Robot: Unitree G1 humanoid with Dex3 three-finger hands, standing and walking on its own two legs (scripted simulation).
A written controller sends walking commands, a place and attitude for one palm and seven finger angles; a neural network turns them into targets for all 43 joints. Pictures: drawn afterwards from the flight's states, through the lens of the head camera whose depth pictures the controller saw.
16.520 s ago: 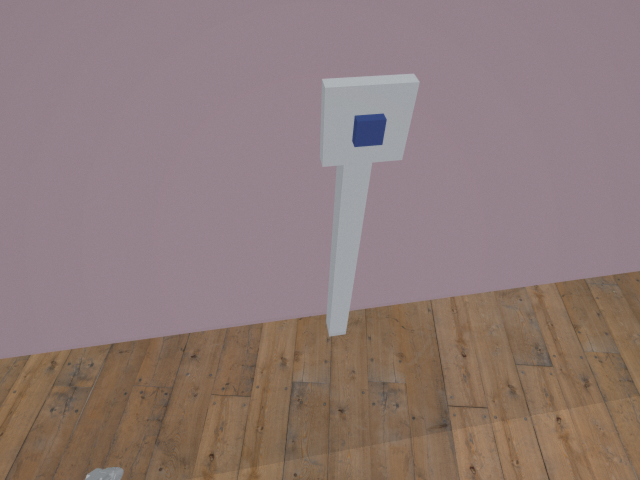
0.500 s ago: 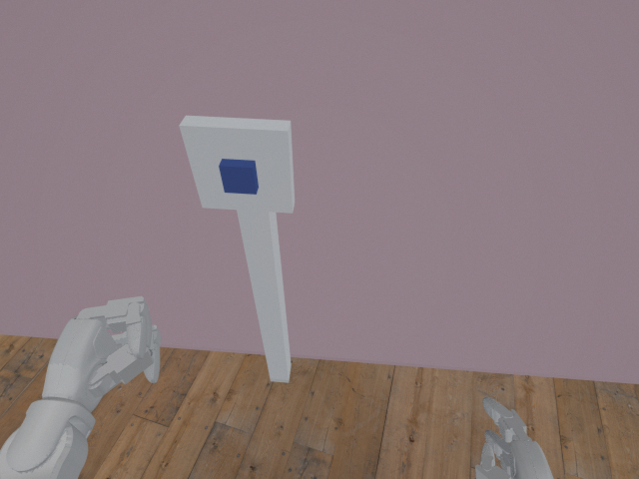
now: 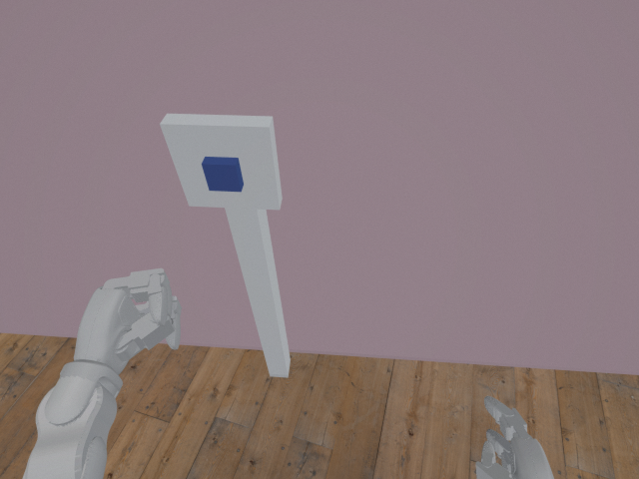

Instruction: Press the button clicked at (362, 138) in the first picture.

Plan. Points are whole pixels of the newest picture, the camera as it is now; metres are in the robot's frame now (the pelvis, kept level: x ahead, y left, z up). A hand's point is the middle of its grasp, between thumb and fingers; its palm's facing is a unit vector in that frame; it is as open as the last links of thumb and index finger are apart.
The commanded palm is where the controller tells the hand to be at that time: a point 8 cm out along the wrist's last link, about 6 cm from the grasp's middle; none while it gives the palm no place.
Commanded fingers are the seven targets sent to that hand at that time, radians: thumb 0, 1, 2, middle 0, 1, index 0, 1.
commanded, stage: aim a knuckle at the button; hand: left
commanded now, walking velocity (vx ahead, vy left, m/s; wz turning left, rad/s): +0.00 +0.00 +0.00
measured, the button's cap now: (223, 173) +0.53 +0.19 +0.11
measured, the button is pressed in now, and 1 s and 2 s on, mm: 0 0 0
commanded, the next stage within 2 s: press the button with the knuckle in 1.62 s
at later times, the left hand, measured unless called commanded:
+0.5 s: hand (202, 267) +0.36 +0.18 +0.08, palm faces -0.01 -1.00 -0.02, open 3.1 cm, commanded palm +0.34 +0.23 +0.09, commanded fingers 0.00 0.90 0.90 -1.30 -1.50 -1.30 -1.50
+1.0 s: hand (235, 231) +0.43 +0.15 +0.07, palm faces -0.02 -1.00 -0.02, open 3.1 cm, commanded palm +0.40 +0.21 +0.08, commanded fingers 0.00 0.90 0.90 -1.30 -1.50 -1.30 -1.50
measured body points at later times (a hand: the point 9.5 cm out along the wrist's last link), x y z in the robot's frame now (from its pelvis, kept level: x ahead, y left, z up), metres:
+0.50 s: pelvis +0.01 +0.01 +0.00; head +0.04 +0.00 +0.45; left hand +0.35 +0.24 +0.09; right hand +0.14 -0.24 -0.10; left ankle +0.04 +0.13 -0.72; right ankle -0.02 -0.09 -0.72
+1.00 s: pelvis +0.00 +0.02 -0.01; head +0.05 +0.02 +0.44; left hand +0.42 +0.21 +0.08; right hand +0.07 -0.25 -0.13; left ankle +0.04 +0.13 -0.72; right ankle -0.02 -0.09 -0.72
